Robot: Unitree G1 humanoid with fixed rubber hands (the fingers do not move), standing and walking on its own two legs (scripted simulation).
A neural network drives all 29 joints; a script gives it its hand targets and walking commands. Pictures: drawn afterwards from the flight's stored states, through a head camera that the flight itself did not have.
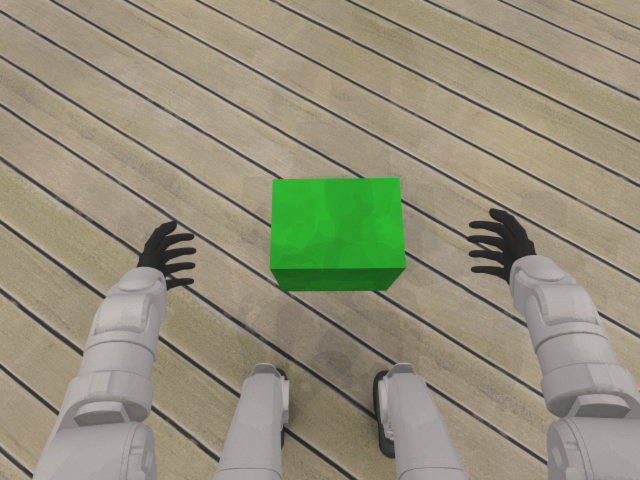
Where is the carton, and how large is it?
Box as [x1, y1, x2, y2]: [270, 178, 405, 290]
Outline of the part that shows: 399,178 273,179 270,269 282,290 386,290 405,268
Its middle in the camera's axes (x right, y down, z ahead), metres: +0.04 -0.01 +1.00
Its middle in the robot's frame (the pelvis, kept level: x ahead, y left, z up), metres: +0.56 -0.01 -0.55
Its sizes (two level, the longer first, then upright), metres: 0.294 0.214 0.274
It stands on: the floor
